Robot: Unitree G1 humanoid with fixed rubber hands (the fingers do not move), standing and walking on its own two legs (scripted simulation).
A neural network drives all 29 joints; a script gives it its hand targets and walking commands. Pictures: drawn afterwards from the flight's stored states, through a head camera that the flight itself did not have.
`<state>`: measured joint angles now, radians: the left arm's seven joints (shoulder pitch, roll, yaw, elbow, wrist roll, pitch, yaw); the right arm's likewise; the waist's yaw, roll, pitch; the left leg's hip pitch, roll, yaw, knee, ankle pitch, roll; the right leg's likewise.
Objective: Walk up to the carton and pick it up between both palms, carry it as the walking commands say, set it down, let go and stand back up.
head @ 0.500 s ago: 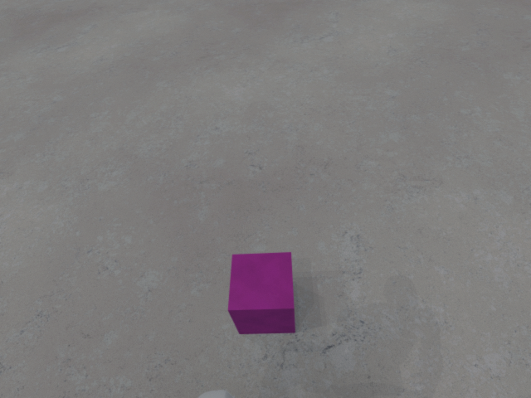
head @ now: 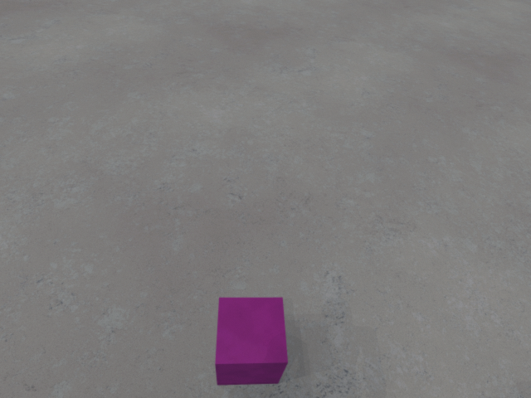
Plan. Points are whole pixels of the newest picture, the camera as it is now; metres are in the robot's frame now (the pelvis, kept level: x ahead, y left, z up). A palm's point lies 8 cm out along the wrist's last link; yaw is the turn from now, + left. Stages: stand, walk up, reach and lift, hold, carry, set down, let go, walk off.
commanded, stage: walk up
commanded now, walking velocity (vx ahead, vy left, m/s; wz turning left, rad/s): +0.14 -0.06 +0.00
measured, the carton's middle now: (249, 341) +0.43 +0.01 -0.66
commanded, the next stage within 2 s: stand in 0.58 s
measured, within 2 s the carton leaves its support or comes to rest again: neither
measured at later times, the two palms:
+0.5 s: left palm out of the picture +0.07 +0.18 -0.15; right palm out of the picture +0.03 -0.27 -0.16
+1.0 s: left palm out of the picture +0.08 +0.19 -0.15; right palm out of the picture +0.07 -0.25 -0.16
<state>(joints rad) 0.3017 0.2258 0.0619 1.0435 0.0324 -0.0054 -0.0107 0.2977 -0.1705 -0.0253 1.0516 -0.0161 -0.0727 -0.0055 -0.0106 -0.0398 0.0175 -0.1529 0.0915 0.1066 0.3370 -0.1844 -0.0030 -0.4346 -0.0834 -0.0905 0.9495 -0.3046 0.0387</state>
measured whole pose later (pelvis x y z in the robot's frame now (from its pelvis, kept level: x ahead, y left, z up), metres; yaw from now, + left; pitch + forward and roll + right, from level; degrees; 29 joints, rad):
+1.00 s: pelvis +0.03 -0.04 -0.02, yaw +2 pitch +3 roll +0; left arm 0.22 0.19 -0.06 0.94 -0.08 0.10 0.02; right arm 0.27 -0.15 0.03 0.94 0.07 0.12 -0.05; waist 0.00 0.01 -0.01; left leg -0.26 0.06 0.04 0.51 -0.32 -0.02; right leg -0.38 -0.02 -0.11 0.51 -0.23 -0.04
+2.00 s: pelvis -0.04 -0.03 -0.11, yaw +4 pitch +21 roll +2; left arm -0.53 0.24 0.16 0.70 -0.03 0.37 -0.08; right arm -0.50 -0.11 -0.14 0.60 0.02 0.44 -0.10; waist -0.01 0.00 0.06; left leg -1.03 0.00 -0.01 1.10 -0.43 -0.02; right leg -1.13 -0.03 -0.02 1.04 -0.28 -0.02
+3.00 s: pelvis -0.04 -0.02 -0.22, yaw +5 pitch +50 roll +3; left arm -1.04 0.26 0.27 0.95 -0.05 0.04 0.01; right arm -1.01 -0.18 -0.29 0.87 -0.02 0.08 -0.11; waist -0.01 -0.01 -0.16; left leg -1.85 -0.02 0.00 1.48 -0.52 -0.02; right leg -1.95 -0.04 0.00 1.41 -0.34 -0.01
